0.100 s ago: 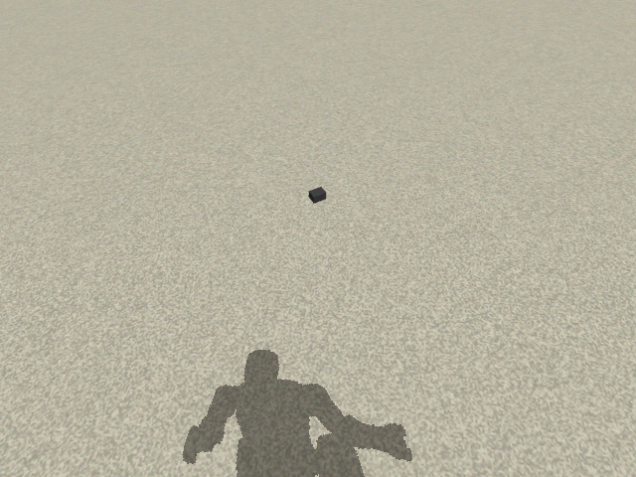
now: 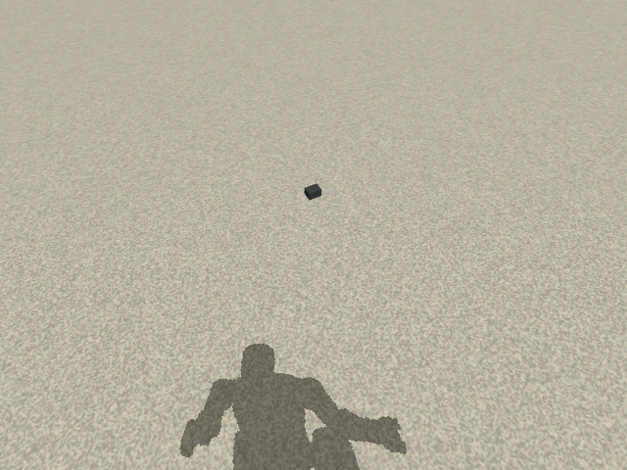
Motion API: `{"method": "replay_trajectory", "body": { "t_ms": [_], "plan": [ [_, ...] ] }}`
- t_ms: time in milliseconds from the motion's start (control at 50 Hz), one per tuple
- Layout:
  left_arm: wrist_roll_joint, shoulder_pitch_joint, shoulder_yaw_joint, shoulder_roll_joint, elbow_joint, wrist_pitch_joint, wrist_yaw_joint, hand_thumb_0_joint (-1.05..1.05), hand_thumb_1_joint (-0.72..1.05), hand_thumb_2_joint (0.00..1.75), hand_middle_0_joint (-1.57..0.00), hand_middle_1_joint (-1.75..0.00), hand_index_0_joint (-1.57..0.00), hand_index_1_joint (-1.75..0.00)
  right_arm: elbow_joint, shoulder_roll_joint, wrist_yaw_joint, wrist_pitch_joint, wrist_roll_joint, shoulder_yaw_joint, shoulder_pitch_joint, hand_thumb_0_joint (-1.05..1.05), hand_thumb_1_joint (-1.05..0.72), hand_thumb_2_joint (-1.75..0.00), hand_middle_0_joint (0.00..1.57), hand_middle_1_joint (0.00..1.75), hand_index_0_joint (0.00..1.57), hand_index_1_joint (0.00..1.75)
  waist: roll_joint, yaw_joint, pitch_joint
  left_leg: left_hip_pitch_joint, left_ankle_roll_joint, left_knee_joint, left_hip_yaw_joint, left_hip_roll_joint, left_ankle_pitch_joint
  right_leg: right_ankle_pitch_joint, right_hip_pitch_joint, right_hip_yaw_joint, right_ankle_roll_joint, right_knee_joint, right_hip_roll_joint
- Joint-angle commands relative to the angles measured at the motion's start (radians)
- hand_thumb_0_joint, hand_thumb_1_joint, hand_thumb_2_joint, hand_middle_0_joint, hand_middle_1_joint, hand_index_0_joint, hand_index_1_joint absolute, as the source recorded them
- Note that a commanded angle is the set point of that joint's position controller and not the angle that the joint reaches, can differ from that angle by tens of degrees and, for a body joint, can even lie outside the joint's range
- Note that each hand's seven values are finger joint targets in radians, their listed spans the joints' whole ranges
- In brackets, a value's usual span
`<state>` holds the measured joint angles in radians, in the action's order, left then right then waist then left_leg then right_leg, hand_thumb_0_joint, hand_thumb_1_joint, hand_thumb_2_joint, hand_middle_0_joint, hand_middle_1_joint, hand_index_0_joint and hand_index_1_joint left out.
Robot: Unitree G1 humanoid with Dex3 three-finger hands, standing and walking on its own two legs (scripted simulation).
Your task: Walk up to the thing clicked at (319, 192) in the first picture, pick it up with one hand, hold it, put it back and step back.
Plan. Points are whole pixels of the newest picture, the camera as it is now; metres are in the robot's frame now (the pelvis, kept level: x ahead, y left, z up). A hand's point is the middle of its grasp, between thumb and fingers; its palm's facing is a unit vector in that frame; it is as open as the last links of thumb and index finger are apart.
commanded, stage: stand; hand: left
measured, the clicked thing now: (313, 191) +1.43 +0.05 -0.76
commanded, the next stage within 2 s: walk up in 1.02 s
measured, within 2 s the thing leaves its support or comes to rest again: neither
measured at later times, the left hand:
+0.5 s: hand out of the picture +0.08 +0.25 -0.16, palm faces -0.04 -0.94 -0.33, open 7.4 cm
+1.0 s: hand out of the picture +0.08 +0.25 -0.16, palm faces -0.04 -0.94 -0.34, open 7.4 cm
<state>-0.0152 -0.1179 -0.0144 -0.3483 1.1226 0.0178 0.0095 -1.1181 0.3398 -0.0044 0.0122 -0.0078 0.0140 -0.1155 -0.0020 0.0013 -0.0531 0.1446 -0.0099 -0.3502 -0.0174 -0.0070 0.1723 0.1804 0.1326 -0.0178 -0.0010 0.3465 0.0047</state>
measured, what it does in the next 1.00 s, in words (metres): stands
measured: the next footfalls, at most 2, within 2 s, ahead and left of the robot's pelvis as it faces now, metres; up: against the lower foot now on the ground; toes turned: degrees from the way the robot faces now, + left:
left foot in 1.28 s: +0.13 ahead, +0.14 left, +0.00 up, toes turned +12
right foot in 1.74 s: +0.48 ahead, -0.10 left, +0.00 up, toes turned +11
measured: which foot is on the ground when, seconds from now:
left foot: down 0.00-1.00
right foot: down 0.00-1.00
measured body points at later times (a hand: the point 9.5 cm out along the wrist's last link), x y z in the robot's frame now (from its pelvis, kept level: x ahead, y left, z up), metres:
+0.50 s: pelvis +0.01 +0.00 +0.00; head +0.02 +0.00 +0.45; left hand +0.08 +0.30 -0.13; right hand +0.08 -0.30 -0.13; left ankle +0.01 +0.13 -0.75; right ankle +0.01 -0.12 -0.75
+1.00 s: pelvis +0.01 +0.00 +0.00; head +0.03 +0.00 +0.45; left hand +0.09 +0.30 -0.13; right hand +0.09 -0.30 -0.13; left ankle +0.01 +0.13 -0.75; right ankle +0.01 -0.12 -0.75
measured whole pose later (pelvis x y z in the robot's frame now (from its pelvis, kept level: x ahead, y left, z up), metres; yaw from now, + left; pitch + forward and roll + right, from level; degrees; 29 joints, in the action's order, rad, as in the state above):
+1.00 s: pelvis +0.01 +0.00 +0.00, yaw +0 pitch -2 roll +0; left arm -0.01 -0.12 -0.01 -0.35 1.12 0.01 0.01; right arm -1.13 0.35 0.00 0.01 -0.01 0.01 -0.11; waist 0.00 0.00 -0.05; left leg 0.12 -0.01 -0.32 -0.02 -0.01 0.18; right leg 0.18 0.11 -0.02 0.00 0.32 0.01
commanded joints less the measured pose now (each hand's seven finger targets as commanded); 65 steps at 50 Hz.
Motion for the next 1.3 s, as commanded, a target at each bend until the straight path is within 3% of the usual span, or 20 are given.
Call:
{"method": "replay_trajectory", "body": {
  "t_ms": [0, 480, 600, 980, 1000, 1020, 1040, 1080, 1100, 1120, 1140, 1160, 1180, 1220, 1240, 1260, 1280],
  "plan": [
    [0.006, 0.034, 0.043, -0.207, -0.055, 0.022, -0.017, 0.00, 0.90, 0.90, -0.20, -0.30, -0.20, -0.30, 0.053, 0.218, 0.010, 0.023, 0.001, -0.045, 0.042, 0.00, -0.90, -0.90, 0.20, 0.30, 0.20, 0.30, 0.013, 0.002, 0.079, -0.011, 0.038, 0.053, -0.093, -0.111, -0.080, -0.086, -0.011, 0.102, -0.026, -0.063, 0.126],
    [0.007, 0.038, 0.047, -0.210, -0.057, 0.020, -0.019, 0.00, 0.90, 0.90, -0.20, -0.30, -0.20, -0.30, 0.052, 0.217, 0.012, 0.021, 0.002, -0.044, 0.044, 0.00, -0.90, -0.90, 0.20, 0.30, 0.20, 0.30, 0.008, 0.003, 0.088, -0.034, 0.032, 0.056, -0.089, -0.116, -0.141, -0.134, -0.042, 0.094, -0.026, -0.065, 0.127],
    [0.007, 0.043, 0.050, -0.214, -0.052, 0.018, -0.019, 0.00, 0.90, 0.90, -0.20, -0.30, -0.20, -0.30, 0.052, 0.216, 0.012, 0.018, 0.001, -0.044, 0.037, 0.00, -0.90, -0.90, 0.20, 0.30, 0.20, 0.30, 0.006, -0.003, 0.072, -0.016, 0.033, 0.071, -0.089, -0.111, -0.080, -0.083, -0.035, 0.097, -0.025, -0.080, 0.128],
    [0.007, 0.036, 0.049, -0.217, -0.051, 0.019, -0.021, 0.00, 0.90, 0.90, -0.20, -0.30, -0.20, -0.30, 0.051, 0.213, 0.014, 0.020, 0.001, -0.043, 0.035, 0.00, -0.90, -0.90, 0.20, 0.30, 0.20, 0.30, -0.012, -0.002, 0.093, -0.046, 0.033, 0.064, -0.090, -0.119, -0.162, -0.151, -0.052, 0.089, -0.025, -0.065, 0.131],
    [-0.032, 0.024, 0.158, -0.338, -0.138, 0.019, 0.026, 0.00, 0.90, 0.90, -0.20, -0.30, -0.20, -0.30, 0.097, 0.329, 0.002, 0.040, -0.005, -0.121, -0.098, 0.00, -0.90, -0.90, 0.20, 0.30, 0.20, 0.30, -0.107, 0.013, 0.174, 0.028, 0.107, -0.029, -0.145, -0.098, 0.305, 0.370, -0.097, 0.038, -0.050, 0.052, 0.083],
    [-0.047, 0.032, 0.163, -0.332, -0.150, 0.012, 0.040, 0.00, 0.90, 0.90, -0.20, -0.30, -0.20, -0.30, 0.099, 0.354, -0.005, 0.045, -0.018, -0.133, -0.095, 0.00, -0.90, -0.90, 0.20, 0.30, 0.20, 0.30, -0.060, 0.019, 0.092, 0.133, 0.112, -0.023, -0.183, -0.119, 0.438, 0.503, -0.028, 0.075, -0.069, 0.088, 0.100],
    [-0.052, 0.032, 0.171, -0.321, -0.165, 0.009, 0.049, 0.00, 0.90, 0.90, -0.20, -0.30, -0.20, -0.30, 0.114, 0.351, -0.009, 0.048, -0.023, -0.138, -0.082, 0.00, -0.90, -0.90, 0.20, 0.30, 0.20, 0.30, -0.031, 0.026, 0.044, 0.204, 0.103, -0.018, -0.176, -0.114, 0.466, 0.549, 0.005, 0.092, -0.082, 0.085, 0.113],
    [-0.045, -0.034, 0.178, -0.294, -0.184, 0.010, 0.066, 0.00, 0.90, 0.90, -0.20, -0.30, -0.20, -0.30, 0.176, 0.312, -0.018, 0.056, -0.032, -0.140, -0.002, 0.00, -0.90, -0.90, 0.20, 0.30, 0.20, 0.30, -0.030, 0.080, -0.007, 0.349, 0.070, -0.087, -0.124, -0.077, 0.367, 0.553, -0.046, 0.147, -0.118, 0.024, 0.159],
    [-0.046, -0.082, 0.187, -0.300, -0.177, 0.011, 0.066, 0.00, 0.90, 0.90, -0.20, -0.30, -0.20, -0.30, 0.207, 0.274, -0.018, 0.061, -0.033, -0.133, 0.050, 0.00, -0.90, -0.90, 0.20, 0.30, 0.20, 0.30, -0.062, 0.123, -0.030, 0.489, 0.024, -0.183, -0.015, -0.016, 0.253, 0.547, -0.176, 0.200, -0.153, -0.063, 0.206],
    [-0.042, -0.101, 0.198, -0.329, -0.183, 0.013, 0.063, 0.00, 0.90, 0.90, -0.20, -0.30, -0.20, -0.30, 0.235, 0.233, -0.018, 0.067, -0.029, -0.122, 0.078, 0.00, -0.90, -0.90, 0.20, 0.30, 0.20, 0.30, -0.189, 0.149, -0.028, 0.563, 0.029, -0.376, 0.086, 0.001, 0.201, 0.520, -0.223, 0.316, -0.199, -0.154, 0.322],
    [-0.046, -0.095, 0.201, -0.338, -0.206, 0.016, 0.063, 0.00, 0.90, 0.90, -0.20, -0.30, -0.20, -0.30, 0.246, 0.245, -0.020, 0.071, -0.028, -0.123, 0.068, 0.00, -0.90, -0.90, 0.20, 0.30, 0.20, 0.30, -0.168, 0.149, -0.053, 0.595, 0.023, -0.425, 0.078, -0.046, 0.297, 0.473, -0.209, 0.369, -0.248, -0.204, 0.399],
    [-0.048, -0.053, 0.204, -0.346, -0.231, 0.015, 0.067, 0.00, 0.90, 0.90, -0.20, -0.30, -0.20, -0.30, 0.244, 0.264, -0.025, 0.072, -0.023, -0.128, 0.030, 0.00, -0.90, -0.90, 0.20, 0.30, 0.20, 0.30, -0.144, 0.122, -0.074, 0.563, 0.024, -0.412, 0.058, -0.073, 0.332, 0.464, -0.178, 0.365, -0.263, -0.204, 0.413],
    [-0.048, -0.059, 0.200, -0.327, -0.242, 0.013, 0.071, 0.00, 0.90, 0.90, -0.20, -0.30, -0.20, -0.30, 0.241, 0.276, -0.034, 0.077, -0.023, -0.132, 0.010, 0.00, -0.90, -0.90, 0.20, 0.30, 0.20, 0.30, -0.105, 0.116, -0.085, 0.510, 0.031, -0.399, 0.044, -0.077, 0.345, 0.485, -0.137, 0.312, -0.256, -0.193, 0.370],
    [-0.054, 0.013, 0.192, -0.330, -0.271, 0.011, 0.078, 0.00, 0.90, 0.90, -0.20, -0.30, -0.20, -0.30, 0.232, 0.269, -0.043, 0.085, -0.016, -0.141, -0.075, 0.00, -0.90, -0.90, 0.20, 0.30, 0.20, 0.30, -0.139, 0.057, -0.095, 0.326, 0.055, -0.283, 0.021, -0.092, 0.307, 0.493, 0.003, 0.182, -0.210, -0.133, 0.310],
    [-0.050, 0.098, 0.186, -0.324, -0.293, 0.007, 0.084, 0.00, 0.90, 0.90, -0.20, -0.30, -0.20, -0.30, 0.197, 0.264, -0.038, 0.091, -0.013, -0.150, -0.194, 0.00, -0.90, -0.90, 0.20, 0.30, 0.20, 0.30, -0.131, -0.021, -0.067, 0.132, 0.055, -0.180, 0.049, -0.075, 0.178, 0.472, 0.116, 0.079, -0.164, -0.044, 0.253],
    [-0.045, 0.155, 0.177, -0.295, -0.313, -0.001, 0.086, 0.00, 0.90, 0.90, -0.20, -0.30, -0.20, -0.30, 0.141, 0.287, -0.025, 0.094, -0.012, -0.173, -0.361, 0.00, -0.90, -0.90, 0.20, 0.30, 0.20, 0.30, -0.033, -0.106, -0.002, -0.131, 0.044, -0.130, 0.050, -0.034, 0.083, 0.427, 0.268, -0.034, -0.119, 0.152, 0.163],
    [-0.041, 0.146, 0.160, -0.233, -0.336, -0.005, 0.089, 0.00, 0.90, 0.90, -0.20, -0.30, -0.20, -0.30, 0.102, 0.378, -0.002, 0.096, -0.018, -0.210, -0.531, 0.00, -0.90, -0.90, 0.20, 0.30, 0.20, 0.30, 0.258, -0.188, 0.064, -0.340, 0.056, 0.030, -0.158, -0.125, 0.222, 0.376, 0.431, -0.155, -0.070, 0.554, 0.043]
  ]
}}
